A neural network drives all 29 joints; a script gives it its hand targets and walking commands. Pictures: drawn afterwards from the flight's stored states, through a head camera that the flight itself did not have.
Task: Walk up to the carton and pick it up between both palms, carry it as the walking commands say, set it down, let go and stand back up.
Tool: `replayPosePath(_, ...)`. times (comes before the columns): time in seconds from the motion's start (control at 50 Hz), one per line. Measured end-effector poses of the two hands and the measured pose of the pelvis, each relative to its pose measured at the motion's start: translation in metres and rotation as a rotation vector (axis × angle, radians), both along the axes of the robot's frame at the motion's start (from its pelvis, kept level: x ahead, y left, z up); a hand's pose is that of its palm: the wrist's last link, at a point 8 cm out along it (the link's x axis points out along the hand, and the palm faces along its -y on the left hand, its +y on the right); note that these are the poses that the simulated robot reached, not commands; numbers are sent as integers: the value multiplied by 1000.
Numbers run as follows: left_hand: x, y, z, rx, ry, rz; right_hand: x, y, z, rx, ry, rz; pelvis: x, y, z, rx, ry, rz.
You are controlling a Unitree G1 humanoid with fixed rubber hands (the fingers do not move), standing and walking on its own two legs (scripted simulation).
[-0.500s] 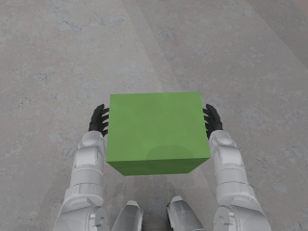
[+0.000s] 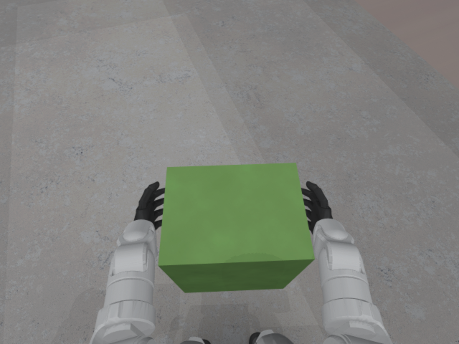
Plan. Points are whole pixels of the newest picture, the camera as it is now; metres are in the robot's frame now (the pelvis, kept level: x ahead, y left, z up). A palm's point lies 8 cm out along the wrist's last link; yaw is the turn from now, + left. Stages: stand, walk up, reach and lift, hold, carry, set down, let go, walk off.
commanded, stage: reach and lift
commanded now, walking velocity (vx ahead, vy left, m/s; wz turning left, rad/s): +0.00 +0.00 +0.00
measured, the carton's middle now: (233, 236) +0.32 -0.01 -0.09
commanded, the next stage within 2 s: hold in 1.78 s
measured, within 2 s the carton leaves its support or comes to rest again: neither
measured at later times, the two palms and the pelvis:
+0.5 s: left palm (133, 221) +0.31 +0.15 +0.04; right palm (335, 220) +0.29 -0.17 +0.04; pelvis +0.01 +0.00 +0.02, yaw +0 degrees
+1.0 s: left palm (122, 227) +0.29 +0.16 +0.07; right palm (338, 219) +0.28 -0.16 +0.07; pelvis +0.00 +0.00 +0.02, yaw +0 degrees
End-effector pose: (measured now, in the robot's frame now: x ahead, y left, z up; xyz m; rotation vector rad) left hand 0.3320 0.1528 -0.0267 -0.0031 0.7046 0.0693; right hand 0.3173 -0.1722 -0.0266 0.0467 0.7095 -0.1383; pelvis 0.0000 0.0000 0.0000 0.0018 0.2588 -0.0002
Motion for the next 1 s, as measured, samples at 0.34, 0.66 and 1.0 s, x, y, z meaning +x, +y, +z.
replayPosePath(0.34,-17,0,49,-2,-30,1,-17,0,49,5,-31,-8,8,0,17,-4,-188,7)
replayPosePath(0.66,-32,4,86,-8,-66,11,-29,4,87,1,-67,-2,5,0,22,-3,-323,8)
replayPosePath(1.0,-43,9,93,-16,-53,43,-32,8,95,11,-54,14,4,0,23,-3,-374,2)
